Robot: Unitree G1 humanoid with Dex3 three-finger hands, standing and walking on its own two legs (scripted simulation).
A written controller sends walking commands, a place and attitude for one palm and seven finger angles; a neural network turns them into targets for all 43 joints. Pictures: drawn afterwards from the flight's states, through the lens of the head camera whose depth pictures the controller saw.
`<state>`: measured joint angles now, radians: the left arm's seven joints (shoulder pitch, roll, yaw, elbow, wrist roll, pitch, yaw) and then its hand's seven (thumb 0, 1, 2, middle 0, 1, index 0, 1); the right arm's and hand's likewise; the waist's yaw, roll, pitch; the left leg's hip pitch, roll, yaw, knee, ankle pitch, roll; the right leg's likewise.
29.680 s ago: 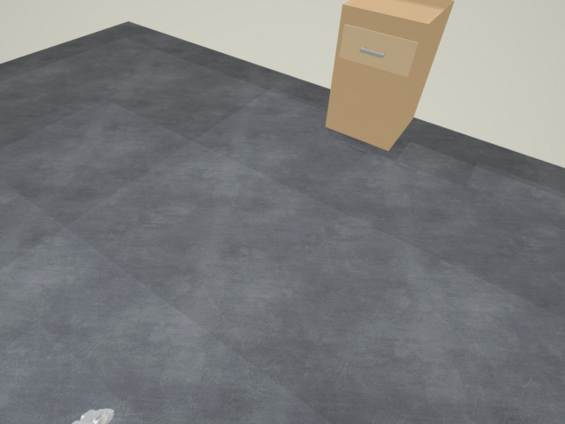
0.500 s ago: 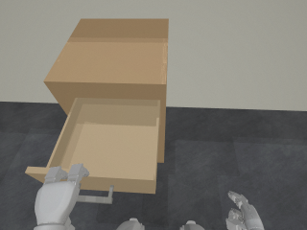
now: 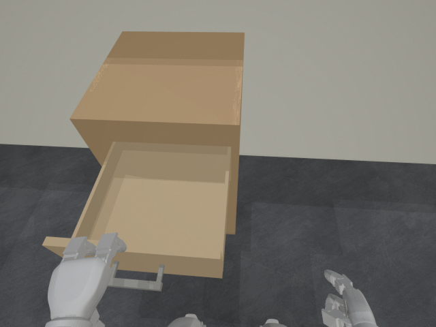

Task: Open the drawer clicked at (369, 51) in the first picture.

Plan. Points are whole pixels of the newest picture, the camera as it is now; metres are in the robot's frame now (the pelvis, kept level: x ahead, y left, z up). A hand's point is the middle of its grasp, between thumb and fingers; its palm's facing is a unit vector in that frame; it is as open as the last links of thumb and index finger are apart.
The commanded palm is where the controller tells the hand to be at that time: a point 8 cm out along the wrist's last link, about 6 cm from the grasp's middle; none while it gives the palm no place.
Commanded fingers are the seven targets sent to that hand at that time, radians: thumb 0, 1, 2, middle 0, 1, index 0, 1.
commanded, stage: draw the hand back to the body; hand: left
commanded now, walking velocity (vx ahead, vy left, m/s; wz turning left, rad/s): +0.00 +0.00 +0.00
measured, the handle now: (136, 275) +0.24 +0.22 -0.17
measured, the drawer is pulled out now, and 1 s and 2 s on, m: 0.30 0.30 0.30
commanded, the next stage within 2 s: step back with the hand held close in 1.56 s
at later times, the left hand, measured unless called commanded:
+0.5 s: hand (63, 280) +0.18 +0.25 +0.06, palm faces +0.00 -0.10 -1.00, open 13.9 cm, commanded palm +0.16 +0.26 +0.12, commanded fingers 0.00 -0.50 0.30 -0.30 -1.20 -0.30 -1.20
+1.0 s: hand (33, 235) +0.20 +0.23 +0.18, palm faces +0.35 -0.83 -0.42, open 11.8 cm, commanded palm +0.15 +0.27 +0.20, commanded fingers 0.00 0.31 0.64 -0.24 -0.68 -0.24 -0.68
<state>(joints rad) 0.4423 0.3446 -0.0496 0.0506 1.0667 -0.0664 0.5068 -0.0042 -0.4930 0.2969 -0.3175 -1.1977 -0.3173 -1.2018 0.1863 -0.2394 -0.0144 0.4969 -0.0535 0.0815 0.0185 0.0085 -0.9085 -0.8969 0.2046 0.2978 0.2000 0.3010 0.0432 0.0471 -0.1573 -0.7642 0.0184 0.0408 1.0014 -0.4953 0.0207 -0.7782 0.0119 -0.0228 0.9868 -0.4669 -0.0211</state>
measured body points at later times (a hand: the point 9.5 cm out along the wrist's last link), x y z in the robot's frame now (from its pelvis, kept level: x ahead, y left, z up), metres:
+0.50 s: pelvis +0.01 +0.01 +0.03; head +0.03 -0.02 +0.48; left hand +0.17 +0.25 +0.12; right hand +0.21 -0.22 -0.06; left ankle -0.01 +0.11 -0.68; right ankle +0.01 -0.11 -0.68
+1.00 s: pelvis +0.03 +0.00 +0.06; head +0.02 -0.03 +0.51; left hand +0.18 +0.27 +0.21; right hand +0.22 -0.21 -0.02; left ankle -0.01 +0.11 -0.68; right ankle +0.01 -0.11 -0.68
